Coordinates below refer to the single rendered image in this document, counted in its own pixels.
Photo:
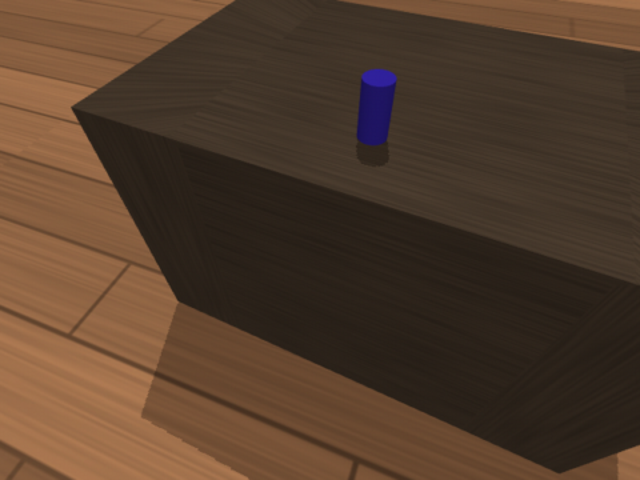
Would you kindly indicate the can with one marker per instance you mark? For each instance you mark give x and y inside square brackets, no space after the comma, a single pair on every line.
[375,106]

